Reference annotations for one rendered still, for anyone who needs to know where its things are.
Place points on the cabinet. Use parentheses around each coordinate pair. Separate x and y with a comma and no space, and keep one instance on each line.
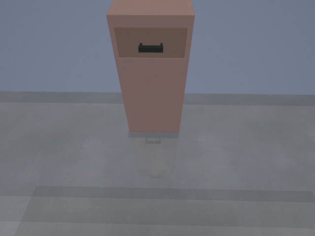
(152,88)

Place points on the handle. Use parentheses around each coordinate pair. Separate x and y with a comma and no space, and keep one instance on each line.
(150,48)

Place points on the drawer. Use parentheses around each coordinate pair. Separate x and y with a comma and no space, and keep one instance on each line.
(173,40)

